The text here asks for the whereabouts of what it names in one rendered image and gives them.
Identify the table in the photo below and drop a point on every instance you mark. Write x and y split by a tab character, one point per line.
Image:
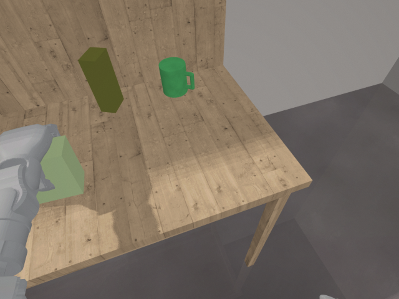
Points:
159	166

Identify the sponge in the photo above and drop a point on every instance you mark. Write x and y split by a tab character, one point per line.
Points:
61	166

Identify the robot left upper arm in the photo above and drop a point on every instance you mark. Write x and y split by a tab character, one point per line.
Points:
12	287

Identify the left robot forearm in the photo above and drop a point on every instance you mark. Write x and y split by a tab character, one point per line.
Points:
19	184

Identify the left robot hand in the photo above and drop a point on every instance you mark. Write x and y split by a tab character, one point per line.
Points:
33	141

